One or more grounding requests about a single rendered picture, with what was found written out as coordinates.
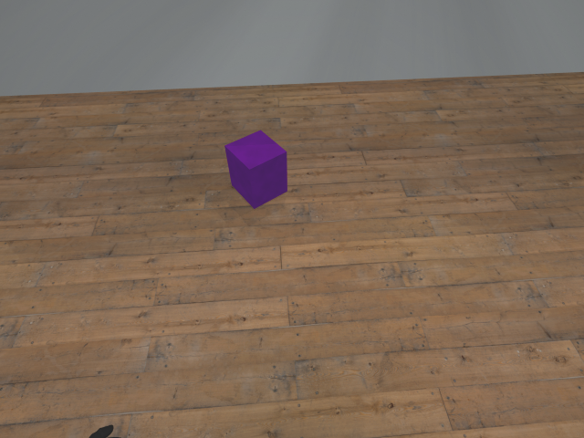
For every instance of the carton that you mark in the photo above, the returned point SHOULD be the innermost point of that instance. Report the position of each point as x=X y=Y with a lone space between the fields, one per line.
x=258 y=168

